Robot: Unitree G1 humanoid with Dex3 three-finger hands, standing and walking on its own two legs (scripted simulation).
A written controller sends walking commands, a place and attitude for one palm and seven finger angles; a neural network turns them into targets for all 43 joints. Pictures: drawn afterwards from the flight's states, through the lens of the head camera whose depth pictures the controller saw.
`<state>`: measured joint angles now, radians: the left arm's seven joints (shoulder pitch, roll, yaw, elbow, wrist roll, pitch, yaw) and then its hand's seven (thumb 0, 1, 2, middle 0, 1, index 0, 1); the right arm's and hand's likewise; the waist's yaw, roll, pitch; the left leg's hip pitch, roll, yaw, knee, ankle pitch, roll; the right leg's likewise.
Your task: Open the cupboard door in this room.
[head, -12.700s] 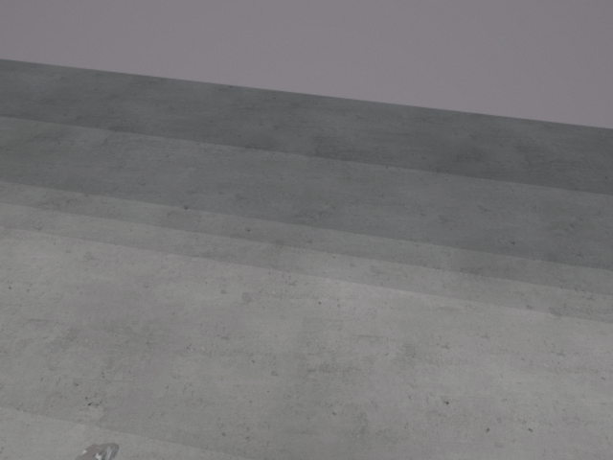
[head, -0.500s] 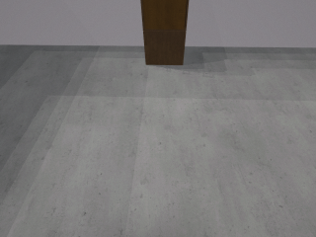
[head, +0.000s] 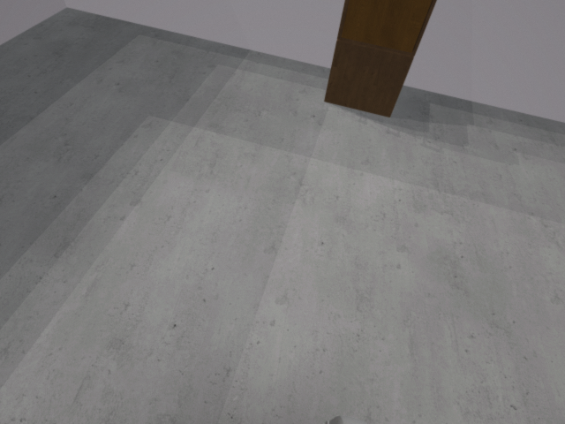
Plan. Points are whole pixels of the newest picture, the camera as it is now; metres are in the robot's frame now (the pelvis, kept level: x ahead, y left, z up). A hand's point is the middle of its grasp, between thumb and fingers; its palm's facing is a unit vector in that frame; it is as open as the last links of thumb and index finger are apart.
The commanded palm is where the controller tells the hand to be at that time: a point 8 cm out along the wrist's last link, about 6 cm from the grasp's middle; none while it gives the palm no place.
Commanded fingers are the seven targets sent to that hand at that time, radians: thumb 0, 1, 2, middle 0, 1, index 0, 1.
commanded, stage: turn or walk to find it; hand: left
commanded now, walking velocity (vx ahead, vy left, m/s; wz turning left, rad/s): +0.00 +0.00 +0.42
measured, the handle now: out of the picture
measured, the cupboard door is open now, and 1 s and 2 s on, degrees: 0 0 0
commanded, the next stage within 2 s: stand and wait in 0.12 s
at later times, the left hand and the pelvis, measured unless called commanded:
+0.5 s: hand out of the picture +0.03 +0.14 -0.15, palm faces +0.12 -0.96 -0.26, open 7.3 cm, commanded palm none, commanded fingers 0.00 0.90 0.90 -0.20 -0.30 -0.20 -0.30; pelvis +0.00 -0.05 +0.01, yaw +6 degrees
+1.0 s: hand out of the picture -0.06 +0.14 -0.17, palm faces +0.23 -0.95 -0.21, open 7.4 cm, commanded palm none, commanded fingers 0.00 0.90 0.90 -0.20 -0.30 -0.20 -0.30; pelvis -0.02 -0.04 +0.01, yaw +11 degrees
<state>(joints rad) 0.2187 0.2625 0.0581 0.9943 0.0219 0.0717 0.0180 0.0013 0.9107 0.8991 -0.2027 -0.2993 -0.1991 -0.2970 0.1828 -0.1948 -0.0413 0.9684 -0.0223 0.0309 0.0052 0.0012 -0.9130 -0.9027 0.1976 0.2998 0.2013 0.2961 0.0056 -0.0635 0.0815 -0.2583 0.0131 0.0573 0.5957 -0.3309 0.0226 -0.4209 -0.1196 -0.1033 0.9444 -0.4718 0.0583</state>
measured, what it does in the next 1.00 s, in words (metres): steps on the spot: right foot, then left foot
